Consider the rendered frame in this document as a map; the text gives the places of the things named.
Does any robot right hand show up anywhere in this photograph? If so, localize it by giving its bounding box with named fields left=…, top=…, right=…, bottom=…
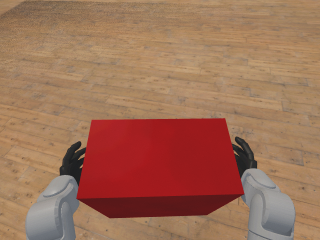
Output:
left=232, top=136, right=257, bottom=179

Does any robot right forearm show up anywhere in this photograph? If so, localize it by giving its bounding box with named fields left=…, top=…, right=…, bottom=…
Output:
left=241, top=168, right=296, bottom=240

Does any robot left hand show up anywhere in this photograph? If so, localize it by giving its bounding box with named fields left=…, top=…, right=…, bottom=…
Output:
left=59, top=141, right=86, bottom=186

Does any robot left forearm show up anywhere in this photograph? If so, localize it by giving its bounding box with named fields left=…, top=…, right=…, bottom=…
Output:
left=25, top=175, right=80, bottom=240

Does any carton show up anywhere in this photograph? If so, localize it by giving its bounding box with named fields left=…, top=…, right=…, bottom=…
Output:
left=76, top=118, right=245, bottom=219

